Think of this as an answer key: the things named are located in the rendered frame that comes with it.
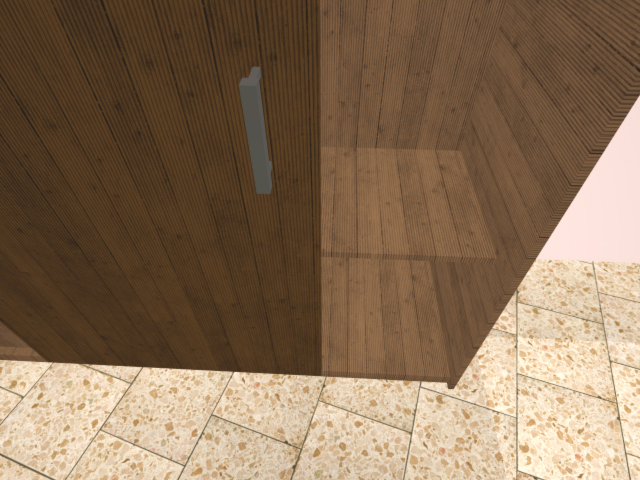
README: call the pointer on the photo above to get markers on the handle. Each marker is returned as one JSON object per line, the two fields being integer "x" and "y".
{"x": 255, "y": 128}

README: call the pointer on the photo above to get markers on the wardrobe door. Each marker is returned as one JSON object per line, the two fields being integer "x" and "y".
{"x": 9, "y": 339}
{"x": 131, "y": 233}

